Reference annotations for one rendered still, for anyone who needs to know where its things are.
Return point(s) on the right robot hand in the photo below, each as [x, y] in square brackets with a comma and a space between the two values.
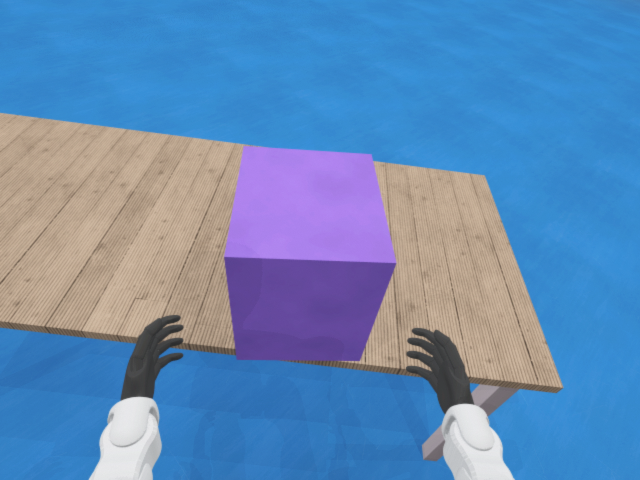
[448, 377]

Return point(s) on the left robot forearm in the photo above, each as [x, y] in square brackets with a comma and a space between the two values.
[130, 444]

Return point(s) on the carton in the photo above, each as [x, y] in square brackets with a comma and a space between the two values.
[308, 256]

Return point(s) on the table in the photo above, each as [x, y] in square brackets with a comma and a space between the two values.
[103, 230]

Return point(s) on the left robot hand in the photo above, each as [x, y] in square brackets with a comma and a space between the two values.
[144, 364]

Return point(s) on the right robot forearm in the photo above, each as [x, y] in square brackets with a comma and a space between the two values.
[472, 449]

